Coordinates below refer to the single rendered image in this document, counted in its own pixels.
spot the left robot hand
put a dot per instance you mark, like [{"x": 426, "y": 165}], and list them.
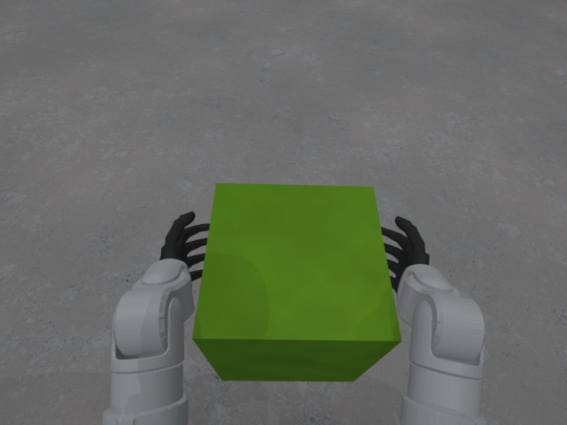
[{"x": 176, "y": 248}]

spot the robot right forearm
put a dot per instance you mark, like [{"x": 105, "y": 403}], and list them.
[{"x": 447, "y": 350}]

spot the robot left forearm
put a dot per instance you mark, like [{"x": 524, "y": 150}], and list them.
[{"x": 148, "y": 348}]

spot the right robot hand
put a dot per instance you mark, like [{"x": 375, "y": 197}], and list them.
[{"x": 413, "y": 249}]

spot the carton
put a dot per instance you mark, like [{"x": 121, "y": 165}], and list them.
[{"x": 295, "y": 284}]

